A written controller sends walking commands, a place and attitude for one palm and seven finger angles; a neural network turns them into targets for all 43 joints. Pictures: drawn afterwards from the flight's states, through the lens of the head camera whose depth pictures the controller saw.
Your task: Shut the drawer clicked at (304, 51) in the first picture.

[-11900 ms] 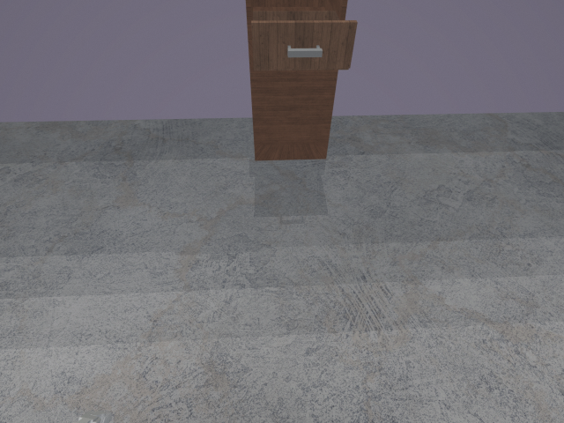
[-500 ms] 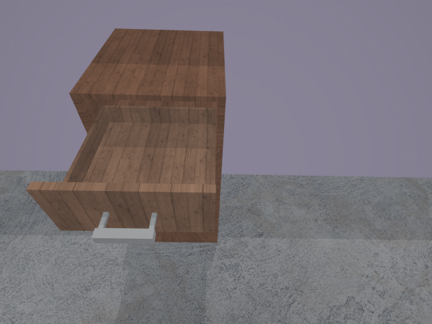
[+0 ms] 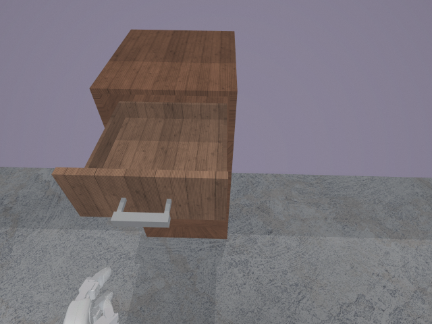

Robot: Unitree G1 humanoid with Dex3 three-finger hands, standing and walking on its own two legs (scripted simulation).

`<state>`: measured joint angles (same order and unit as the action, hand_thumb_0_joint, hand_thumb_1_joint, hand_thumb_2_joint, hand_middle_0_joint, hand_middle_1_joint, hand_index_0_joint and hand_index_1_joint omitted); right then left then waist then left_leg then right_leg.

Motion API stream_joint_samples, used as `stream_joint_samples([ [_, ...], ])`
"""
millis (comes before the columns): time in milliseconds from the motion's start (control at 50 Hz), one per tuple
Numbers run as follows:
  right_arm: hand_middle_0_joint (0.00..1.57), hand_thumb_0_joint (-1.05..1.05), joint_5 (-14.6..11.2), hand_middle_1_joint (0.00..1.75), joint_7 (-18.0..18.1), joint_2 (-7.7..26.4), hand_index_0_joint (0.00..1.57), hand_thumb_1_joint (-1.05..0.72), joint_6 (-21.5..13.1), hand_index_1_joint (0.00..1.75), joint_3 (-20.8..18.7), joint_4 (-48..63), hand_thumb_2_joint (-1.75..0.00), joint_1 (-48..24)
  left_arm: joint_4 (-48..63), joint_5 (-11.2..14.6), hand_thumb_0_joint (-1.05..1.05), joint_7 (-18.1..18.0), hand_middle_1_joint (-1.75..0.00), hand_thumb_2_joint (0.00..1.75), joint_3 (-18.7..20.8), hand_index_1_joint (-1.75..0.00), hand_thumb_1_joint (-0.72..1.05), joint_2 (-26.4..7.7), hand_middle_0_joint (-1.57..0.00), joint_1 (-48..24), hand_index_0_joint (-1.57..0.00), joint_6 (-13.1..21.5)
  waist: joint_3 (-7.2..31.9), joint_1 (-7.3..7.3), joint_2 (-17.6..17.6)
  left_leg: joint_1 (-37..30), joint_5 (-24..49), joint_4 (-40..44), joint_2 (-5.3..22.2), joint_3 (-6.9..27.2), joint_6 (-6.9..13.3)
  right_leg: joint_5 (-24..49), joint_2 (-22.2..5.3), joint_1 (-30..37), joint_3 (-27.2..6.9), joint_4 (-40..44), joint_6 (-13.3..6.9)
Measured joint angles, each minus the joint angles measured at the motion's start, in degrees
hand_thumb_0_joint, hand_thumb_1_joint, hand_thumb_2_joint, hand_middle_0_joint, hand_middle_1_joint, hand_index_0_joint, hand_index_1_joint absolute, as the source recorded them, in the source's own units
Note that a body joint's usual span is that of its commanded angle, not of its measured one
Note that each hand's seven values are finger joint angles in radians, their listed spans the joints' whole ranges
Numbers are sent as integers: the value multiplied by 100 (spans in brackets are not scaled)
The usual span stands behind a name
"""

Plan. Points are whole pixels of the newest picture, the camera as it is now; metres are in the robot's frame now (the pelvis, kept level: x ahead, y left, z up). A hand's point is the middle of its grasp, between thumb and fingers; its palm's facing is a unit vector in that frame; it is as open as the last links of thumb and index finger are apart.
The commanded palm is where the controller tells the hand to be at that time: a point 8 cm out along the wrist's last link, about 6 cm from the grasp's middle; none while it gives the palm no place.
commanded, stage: raise the hand and make a fist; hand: left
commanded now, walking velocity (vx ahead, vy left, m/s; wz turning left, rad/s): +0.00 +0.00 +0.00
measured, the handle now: (143, 211) +0.35 +0.17 -0.01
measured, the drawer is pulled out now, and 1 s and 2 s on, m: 0.30 0.30 0.30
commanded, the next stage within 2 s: bring the fist close to the handle in 1.74 s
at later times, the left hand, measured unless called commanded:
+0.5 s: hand (137, 306) +0.16 +0.14 +0.00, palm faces +0.01 -1.00 -0.08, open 4.7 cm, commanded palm +0.13 +0.20 +0.01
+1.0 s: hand (123, 296) +0.16 +0.15 +0.05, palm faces +0.02 -1.00 -0.07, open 3.1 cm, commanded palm +0.12 +0.20 +0.06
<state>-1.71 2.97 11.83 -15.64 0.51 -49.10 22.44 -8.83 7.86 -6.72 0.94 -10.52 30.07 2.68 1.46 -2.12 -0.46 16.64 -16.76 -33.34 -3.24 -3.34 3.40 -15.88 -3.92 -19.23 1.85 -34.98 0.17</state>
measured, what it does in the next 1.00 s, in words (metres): stands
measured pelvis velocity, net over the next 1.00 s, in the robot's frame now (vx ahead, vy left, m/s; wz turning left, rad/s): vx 0.02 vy -0.03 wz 0.02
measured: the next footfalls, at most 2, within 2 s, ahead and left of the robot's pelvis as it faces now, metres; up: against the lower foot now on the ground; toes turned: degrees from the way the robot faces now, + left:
none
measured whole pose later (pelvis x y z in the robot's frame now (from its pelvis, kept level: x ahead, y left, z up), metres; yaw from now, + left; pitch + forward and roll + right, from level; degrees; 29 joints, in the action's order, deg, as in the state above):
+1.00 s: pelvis +0.02 -0.03 -0.04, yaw +1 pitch +9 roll -2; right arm -3.2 2.0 12.7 -15.3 -2.2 -28.4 13.3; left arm 20.1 16.0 15.2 8.1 -12.8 42.8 19.5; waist 8.2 1.2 -1.9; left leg 36.2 -28.7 -55.8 0.5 0.7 1.0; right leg -25.9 -0.4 -36.1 5.0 -53.0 -1.1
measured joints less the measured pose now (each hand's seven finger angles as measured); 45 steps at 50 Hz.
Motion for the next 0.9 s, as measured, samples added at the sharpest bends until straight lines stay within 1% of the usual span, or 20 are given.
stream_joint_samples([
  [40, 21, 2, 66, 30, -95, 143, 20, -92, -176, 30, -78, 337, -90, -213, 349, 84, 2, 209, -37, 90, 99, -37, 94, 72, -26, -311, -26, 732, 169, -66, -75, 511, -141, -449, 15, 50, -19, -139, 34, -456, -5, -363, 13],
  [60, 21, 2, 99, 30, -161, 184, 20, -92, -221, 30, -124, 518, -90, -341, 434, 140, 2, 406, -38, 90, 150, -38, 94, 119, -27, -446, -27, 1150, 284, -64, -63, 807, -228, -701, 38, 32, -37, -234, 59, -761, -39, -613, 3],
  [100, 21, 2, 155, 30, -315, 231, 20, -92, -244, 30, -220, 912, -90, -621, 526, 282, 1, 956, -42, 90, 212, -42, 93, 221, -30, -611, -30, 1987, 469, -43, 16, 1392, -443, -1264, 106, -21, -64, -367, 116, -1359, -100, -1137, -13],
  [120, 21, 2, 168, 30, -394, 247, 20, -91, -227, 30, -273, 1116, -90, -767, 522, 297, 1, 1261, -44, 90, 234, -44, 93, 259, -31, -642, -32, 2358, 516, -34, 58, 1639, -562, -1551, 145, -36, -64, -413, 146, -1607, -115, -1393, -15],
  [140, 21, 1, 160, 30, -453, 264, 20, -91, -185, 30, -320, 1325, -90, -901, 509, 288, 1, 1528, -45, 90, 250, -45, 92, 279, -33, -625, -33, 2610, 549, -19, 92, 1852, -677, -1814, 181, -43, -56, -506, 173, -1823, -121, -1642, -3],
  [160, 20, 1, 131, 30, -483, 279, 20, -91, -129, 30, -357, 1535, -90, -1015, 522, 280, 0, 1735, -47, 90, 249, -47, 92, 274, -35, -554, -35, 2713, 579, 6, 129, 2037, -779, -2044, 208, -46, -52, -614, 193, -2013, -124, -1872, 5],
  [180, 20, 1, 95, 30, -485, 292, 20, -91, -64, 30, -384, 1739, -90, -1109, 563, 286, 0, 1881, -49, 90, 237, -49, 92, 257, -37, -438, -37, 2692, 601, 41, 165, 2192, -871, -2241, 229, -42, -65, -717, 207, -2175, -120, -2076, -10],
  [220, 20, 1, 38, 30, -433, 315, 20, -91, 54, 30, -418, 2096, -90, -1246, 712, 315, 0, 1992, -53, 90, 216, -54, 91, 200, -41, -118, -41, 2445, 629, 135, 213, 2432, -1027, -2552, 257, -1, -112, -872, 224, -2407, -81, -2384, -37],
  [280, 20, 1, 23, 30, -320, 310, 20, -91, 160, 29, -430, 2443, -90, -1336, 1088, 344, 1, 1813, -60, 90, 275, -60, 90, 87, -47, 427, -48, 2131, 642, 307, 199, 2676, -1203, -2878, 307, 156, -183, -1048, 260, -2575, 75, -2634, -95],
  [340, 20, 1, 61, 30, -248, 264, 20, -91, 160, 29, -352, 2534, -90, -1332, 1598, 395, 1, 1640, -66, 90, 424, -66, 90, -49, -53, 796, -53, 2241, 667, 465, 126, 2882, -1323, -3114, 350, 372, -255, -1170, 297, -2663, 291, -2750, -180],
  [380, 20, 1, 70, 30, -235, 220, 20, -91, 137, 29, -253, 2457, -90, -1338, 1862, 471, 2, 1721, -71, 90, 526, -71, 90, -109, -57, 816, -57, 2440, 667, 532, 48, 2998, -1379, -3238, 372, 511, -301, -1226, 319, -2704, 427, -2796, -224],
  [420, 20, 1, 59, 30, -229, 158, 20, -90, 126, 30, -137, 2328, -90, -1350, 2015, 546, 2, 1939, -75, 90, 582, -75, 90, -141, -61, 682, -61, 2518, 652, 557, -43, 3078, -1411, -3314, 390, 615, -340, -1259, 338, -2729, 528, -2814, -256],
  [460, 20, 1, 24, 30, -213, 65, 20, -90, 170, 30, -37, 2202, -90, -1338, 2062, 599, 1, 2206, -79, 90, 606, -79, 90, -176, -65, 491, -65, 2362, 633, 547, -123, 3093, -1416, -3313, 407, 662, -372, -1263, 358, -2724, 573, -2789, -279],
  [520, 21, 1, -35, 30, -156, -105, 20, -90, 282, 30, 47, 2046, -90, -1228, 2033, 677, 1, 2498, -86, 90, 648, -86, 90, -254, -71, 295, -71, 1849, 615, 476, -195, 2964, -1379, -3145, 425, 639, -397, -1232, 379, -2623, 548, -2651, -287],
  [560, 21, 1, -58, 30, -107, -196, 21, -90, 358, 30, 59, 1962, -90, -1115, 1996, 759, 1, 2545, -90, 90, 748, -90, 90, -300, -75, 303, -75, 1550, 619, 402, -207, 2814, -1337, -2966, 436, 586, -401, -1195, 393, -2511, 495, -2515, -281],
  [600, 21, 1, -74, 30, -70, -241, 21, -90, 388, 30, 27, 1890, -90, -981, 1989, 853, 1, 2516, -94, 90, 891, -94, 90, -314, -79, 407, -79, 1415, 634, 331, -205, 2654, -1294, -2778, 440, 535, -400, -1157, 401, -2387, 445, -2370, -271],
  [660, 21, 1, -88, 30, -45, -197, 21, -90, 363, 30, -68, 1799, -90, -808, 2035, 955, 1, 2426, -101, 90, 1099, -101, 90, -311, -85, 656, -85, 1503, 643, 268, -190, 2451, -1241, -2551, 439, 482, -392, -1110, 408, -2218, 391, -2183, -260],
  [720, 21, 1, -101, 30, -44, -41, 20, -90, 257, 30, -178, 1756, -90, -696, 2128, 1014, 1, 2431, -107, 90, 1150, -107, 90, -284, -91, 875, -91, 1710, 627, 252, -193, 2339, -1210, -2431, 420, 472, -372, -1081, 394, -2102, 380, -2062, -238],
  [800, 21, 1, -125, 30, -40, 166, 20, -90, 121, 30, -296, 1774, -90, -680, 2263, 1005, 1, 2499, -116, 90, 997, -116, 90, -239, -99, 1047, -99, 1871, 600, 269, -180, 2267, -1193, -2369, 395, 457, -329, -1054, 373, -2019, 365, -1980, -203],
  [900, 20, 1, -148, 30, -41, 207, 20, -90, 43, 30, -355, 1890, -90, -795, 2515, 897, 1, 2392, -127, 90, 816, -127, 90, -245, -109, 1140, -109, 1837, 605, 297, -131, 2140, -1197, -2322, 385, 421, -283, -1031, 366, -1891, 329, -1909, -169],
])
